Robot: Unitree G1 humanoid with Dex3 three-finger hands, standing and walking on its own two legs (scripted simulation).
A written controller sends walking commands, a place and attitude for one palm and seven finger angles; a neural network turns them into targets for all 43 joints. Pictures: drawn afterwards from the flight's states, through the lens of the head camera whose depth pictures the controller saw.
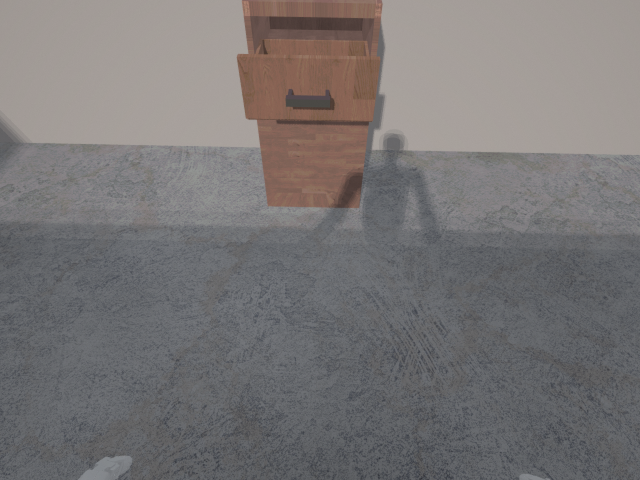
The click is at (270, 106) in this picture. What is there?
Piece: drawer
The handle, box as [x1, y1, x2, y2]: [286, 89, 329, 107]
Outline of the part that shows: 286,95 286,106 329,107 328,90 326,90 324,96 292,95 291,89 289,89 288,94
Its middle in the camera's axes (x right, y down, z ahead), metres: -0.04 -0.39 +1.05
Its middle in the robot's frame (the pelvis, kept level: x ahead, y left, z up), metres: +1.04 +0.09 -0.05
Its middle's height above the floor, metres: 0.72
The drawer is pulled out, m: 0.29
